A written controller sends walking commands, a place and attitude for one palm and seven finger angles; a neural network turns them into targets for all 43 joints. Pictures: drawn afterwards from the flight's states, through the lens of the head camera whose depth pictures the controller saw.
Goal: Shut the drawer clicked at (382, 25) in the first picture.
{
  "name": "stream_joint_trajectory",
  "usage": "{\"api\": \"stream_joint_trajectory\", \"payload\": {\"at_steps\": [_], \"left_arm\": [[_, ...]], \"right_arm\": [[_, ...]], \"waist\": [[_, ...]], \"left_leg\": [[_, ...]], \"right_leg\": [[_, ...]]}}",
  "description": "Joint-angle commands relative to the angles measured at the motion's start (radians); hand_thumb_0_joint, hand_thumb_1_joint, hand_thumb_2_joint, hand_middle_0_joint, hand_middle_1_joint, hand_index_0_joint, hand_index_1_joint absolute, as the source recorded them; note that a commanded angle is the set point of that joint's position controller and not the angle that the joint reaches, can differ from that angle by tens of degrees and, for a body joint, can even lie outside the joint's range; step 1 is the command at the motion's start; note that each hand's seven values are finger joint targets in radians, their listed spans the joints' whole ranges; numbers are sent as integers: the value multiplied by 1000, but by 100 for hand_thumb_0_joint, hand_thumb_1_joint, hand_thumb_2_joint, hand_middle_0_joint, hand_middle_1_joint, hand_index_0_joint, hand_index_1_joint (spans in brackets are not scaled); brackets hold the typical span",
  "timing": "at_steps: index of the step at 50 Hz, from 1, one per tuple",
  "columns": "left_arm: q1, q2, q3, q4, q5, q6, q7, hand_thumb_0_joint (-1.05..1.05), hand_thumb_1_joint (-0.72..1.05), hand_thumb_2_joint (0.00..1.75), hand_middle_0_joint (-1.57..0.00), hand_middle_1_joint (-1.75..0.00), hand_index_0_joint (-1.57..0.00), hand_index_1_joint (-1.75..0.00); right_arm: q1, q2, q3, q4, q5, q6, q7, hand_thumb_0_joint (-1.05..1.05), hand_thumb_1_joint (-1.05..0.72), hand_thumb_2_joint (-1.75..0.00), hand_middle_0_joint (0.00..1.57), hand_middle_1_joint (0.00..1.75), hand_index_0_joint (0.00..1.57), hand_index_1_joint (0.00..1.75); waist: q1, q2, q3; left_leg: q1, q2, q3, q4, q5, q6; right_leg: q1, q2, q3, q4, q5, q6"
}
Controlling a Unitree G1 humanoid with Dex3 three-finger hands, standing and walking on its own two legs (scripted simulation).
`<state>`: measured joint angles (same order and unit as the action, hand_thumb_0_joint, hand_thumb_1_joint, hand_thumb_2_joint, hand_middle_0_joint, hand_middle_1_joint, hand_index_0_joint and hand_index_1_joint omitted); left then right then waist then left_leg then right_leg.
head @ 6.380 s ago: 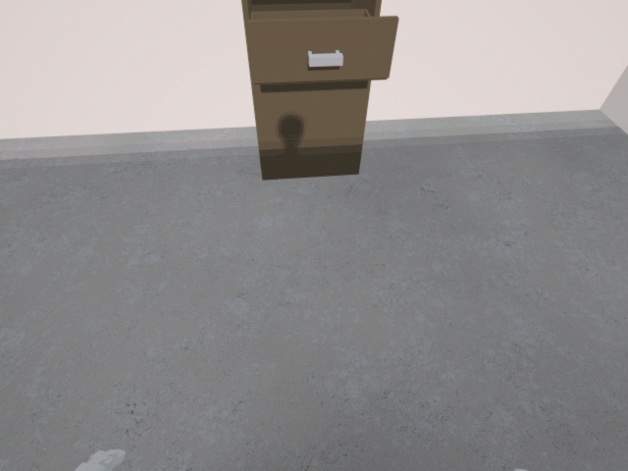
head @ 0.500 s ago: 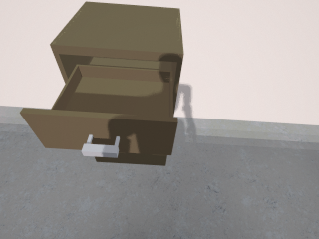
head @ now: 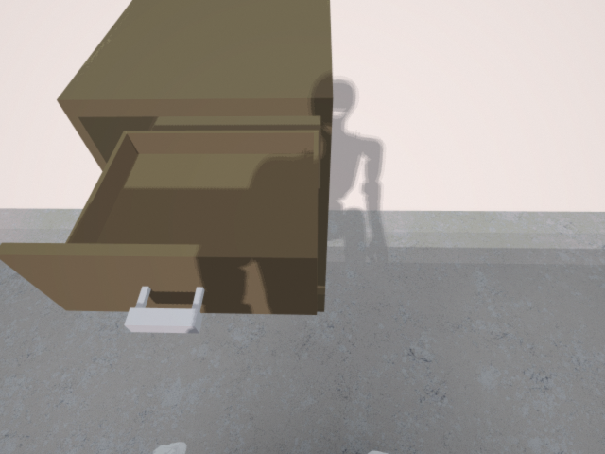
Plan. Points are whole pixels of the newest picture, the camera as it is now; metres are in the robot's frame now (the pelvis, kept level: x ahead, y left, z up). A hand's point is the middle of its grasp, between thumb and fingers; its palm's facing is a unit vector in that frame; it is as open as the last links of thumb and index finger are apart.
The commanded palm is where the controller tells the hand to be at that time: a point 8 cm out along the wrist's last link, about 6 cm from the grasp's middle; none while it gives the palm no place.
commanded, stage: come to a stop and stand still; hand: left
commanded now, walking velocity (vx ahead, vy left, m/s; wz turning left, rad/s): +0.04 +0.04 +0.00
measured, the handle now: (168, 306) +0.31 +0.22 -0.03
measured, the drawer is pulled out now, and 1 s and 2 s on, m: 0.30 0.30 0.30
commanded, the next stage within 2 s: look again from close up in 1.04 s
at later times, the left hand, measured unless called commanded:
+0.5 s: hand out of the picture -0.03 +0.21 -0.16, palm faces +0.02 -0.97 -0.26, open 7.4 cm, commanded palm none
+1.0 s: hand out of the picture +0.04 +0.19 -0.16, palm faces +0.01 -0.97 -0.25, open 7.3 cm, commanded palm none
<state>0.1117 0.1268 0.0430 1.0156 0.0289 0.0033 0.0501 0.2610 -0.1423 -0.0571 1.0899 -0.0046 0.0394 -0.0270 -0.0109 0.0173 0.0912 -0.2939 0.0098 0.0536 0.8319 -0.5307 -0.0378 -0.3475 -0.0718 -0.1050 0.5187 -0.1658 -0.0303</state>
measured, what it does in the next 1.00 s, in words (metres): steps on the spot: left foot, then right foot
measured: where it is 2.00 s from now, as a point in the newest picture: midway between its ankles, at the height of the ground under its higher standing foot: outside the picture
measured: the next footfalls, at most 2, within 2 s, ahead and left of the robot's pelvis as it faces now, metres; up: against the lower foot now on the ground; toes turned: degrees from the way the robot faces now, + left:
left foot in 0.12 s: +0.00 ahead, +0.14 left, +0.00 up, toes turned +4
right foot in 0.34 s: +0.04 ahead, -0.04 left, +0.00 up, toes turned -4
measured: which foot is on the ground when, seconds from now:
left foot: up 0.00-0.10, down 0.12-1.00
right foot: down 0.00-0.16, up 0.18-0.32, down 0.34-1.00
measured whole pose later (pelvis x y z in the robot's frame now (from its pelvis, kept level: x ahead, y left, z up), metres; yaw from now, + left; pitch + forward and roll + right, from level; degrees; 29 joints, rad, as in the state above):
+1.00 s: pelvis +0.01 +0.01 +0.01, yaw +0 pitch -1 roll +1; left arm 0.26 0.15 0.00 1.07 0.00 -0.02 0.04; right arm 0.33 -0.15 0.02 1.13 -0.01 -0.02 -0.03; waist -0.02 0.04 0.02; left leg -0.10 0.03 0.07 0.39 -0.28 -0.02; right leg -0.17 0.06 -0.09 0.42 -0.24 -0.10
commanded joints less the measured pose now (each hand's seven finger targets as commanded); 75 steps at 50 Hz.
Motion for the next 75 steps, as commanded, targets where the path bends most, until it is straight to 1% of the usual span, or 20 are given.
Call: {"api": "stream_joint_trajectory", "payload": {"at_steps": [1, 2, 3, 4, 5, 6, 7, 8, 10, 12, 15, 17, 19, 20, 22, 26, 30, 44, 55, 75], "left_arm": [[67, 216, 54, -37, 7, 10, 10, 0, 90, 90, -20, -30, -20, -30], [51, 214, 53, -46, 8, 14, 7, 0, 90, 90, -20, -30, -20, -30], [109, 249, 33, -56, -3, 5, 45, 0, 90, 90, -20, -30, -20, -30], [119, 223, 26, -79, -14, 12, 38, 0, 90, 90, -20, -30, -20, -30], [114, 159, 9, -74, -20, 16, 23, 0, 90, 90, -20, -30, -20, -30], [150, 116, -3, -76, -18, 26, 4, 0, 90, 90, -20, -30, -20, -30], [140, 115, -4, -73, -11, 36, -8, 0, 90, 90, -20, -30, -20, -30], [141, 114, -6, -67, 4, 43, -16, 0, 90, 90, -20, -30, -20, -30], [191, 117, -6, -66, 10, 42, -31, 0, 90, 90, -20, -30, -20, -30], [214, 118, -7, -84, 7, 30, -36, 0, 90, 90, -20, -30, -20, -30], [276, 115, -9, -90, 7, 8, -43, 0, 90, 90, -20, -30, -20, -30], [292, 135, -12, -86, 6, -4, -39, 0, 90, 90, -20, -30, -20, -30], [261, 177, -9, -86, -1, -18, -34, 0, 90, 90, -20, -30, -20, -30], [247, 179, -9, -86, -4, -23, -30, 0, 90, 90, -20, -30, -20, -30], [214, 166, -9, -86, -8, -23, -26, 0, 90, 90, -20, -30, -20, -30], [241, 138, -20, -50, -15, -22, -29, 0, 90, 90, -20, -30, -20, -30], [255, 128, -26, -16, -17, -32, -23, 0, 90, 90, -20, -30, -20, -30], [230, 130, -34, 35, -27, -37, -10, 0, 90, 90, -20, -30, -20, -30], [226, 133, -33, 38, -25, -35, -8, 0, 90, 90, -20, -30, -20, -30], [271, 106, -41, 68, -24, -35, -12, 0, 90, 90, -20, -30, -20, -30]], "right_arm": [[119, -37, -11, -48, 3, -4, -1, 0, -90, -90, 20, 30, 20, 30], [147, -35, -7, -45, 0, -9, 0, 0, -90, -90, 20, 30, 20, 30], [138, -126, -20, -120, 3, -33, 3, 0, -90, -90, 20, 30, 20, 30], [107, -81, -5, -157, -6, -41, 4, 0, -90, -90, 20, 30, 20, 30], [107, -124, -1, -159, -17, -47, 5, 0, -90, -90, 20, 30, 20, 30], [64, -175, -2, -199, -30, -45, 3, 0, -90, -90, 20, 30, 20, 30], [-19, -195, 1, -224, -32, -38, 5, 0, -90, -90, 20, 30, 20, 30], [-45, -201, 1, -231, -33, -37, 5, 0, -90, -90, 20, 30, 20, 30], [-38, -226, 4, -234, -34, -31, 7, 0, -90, -90, 20, 30, 20, 30], [-21, -238, 2, -230, -37, -34, 6, 0, -90, -90, 20, 30, 20, 30], [12, -232, 11, -222, -32, -43, 0, 0, -90, -90, 20, 30, 20, 30], [26, -182, 25, -216, -22, -49, -3, 0, -90, -90, 20, 30, 20, 30], [80, -144, 39, -195, -15, -42, -4, 0, -90, -90, 20, 30, 20, 30], [94, -132, 41, -174, -13, -41, -2, 0, -90, -90, 20, 30, 20, 30], [118, -118, 46, -139, -13, -43, -1, 0, -90, -90, 20, 30, 20, 30], [101, -125, 51, -98, -12, -65, -2, 0, -90, -90, 20, 30, 20, 30], [113, -112, 60, -66, -9, -70, -8, 0, -90, -90, 20, 30, 20, 30], [156, -82, 70, 20, -8, -64, -11, 0, -90, -90, 20, 30, 20, 30], [147, -82, 68, 21, -6, -59, -12, 0, -90, -90, 20, 30, 20, 30], [162, -77, 74, 33, -6, -71, -14, 0, -90, -90, 20, 30, 20, 30]], "waist": [[14, -173, -185], [-1, -180, -183], [-41, -29, -347], [-13, 32, -333], [-15, 177, -246], [12, 287, -155], [22, 230, -42], [23, 202, 63], [22, 98, 140], [20, 61, 117], [27, 23, 71], [15, -15, 43], [-22, -242, -35], [-33, -258, -46], [-50, -137, -32], [-7, 39, -41], [1, -37, -73], [8, -31, -47], [4, -45, -25], [8, -25, -16]], "left_leg": [[9, 18, -33, -72, 53, 2], [46, 15, -19, -167, 109, 6], [77, -6, 47, -280, 158, -3], [103, 15, 23, -444, 206, 19], [115, 100, -62, -518, 251, 48], [0, 216, -173, -572, 194, 99], [-145, 232, -209, -618, 14, 136], [-228, 220, -225, -650, -83, 137], [-244, 228, -231, -660, -137, 158], [-153, 252, -232, -625, -59, 185], [-81, 229, -210, -517, 63, 168], [-51, 125, -135, -426, 127, 120], [25, 29, 0, -277, 122, 75], [66, 16, 6, -252, 128, 65], [153, 30, -17, -352, 193, 68], [111, 107, -91, -469, 325, 91], [91, 93, -61, -447, 361, 76], [98, 93, -51, -488, 392, 56], [108, 86, -45, -500, 351, 53], [116, 92, -62, -515, 352, 65]], "right_leg": [[158, -263, 231, -161, 363, -161], [126, -240, 228, -154, 247, -135], [296, -217, 257, 21, 506, -97], [206, -162, 180, 67, 122, -69], [90, -63, 83, 109, -92, -20], [24, 10, 14, 147, -208, 17], [49, 44, 31, 188, -205, 12], [41, 55, 36, 233, -196, 10], [-11, 77, 45, 332, -201, 7], [-42, 69, 55, 309, -236, 0], [37, 71, 77, 43, -172, -13], [34, 17, 224, -92, -136, -50], [20, -85, 370, -217, -242, -105], [2, -121, 402, -263, -248, -128], [-49, -93, 333, -227, -217, -115], [61, 1, 199, -123, -56, -49], [164, -35, 208, -129, 84, -55], [248, -57, 195, -168, 247, -39], [231, -57, 203, -217, 189, -16], [192, -42, 199, -233, 67, -30]]}}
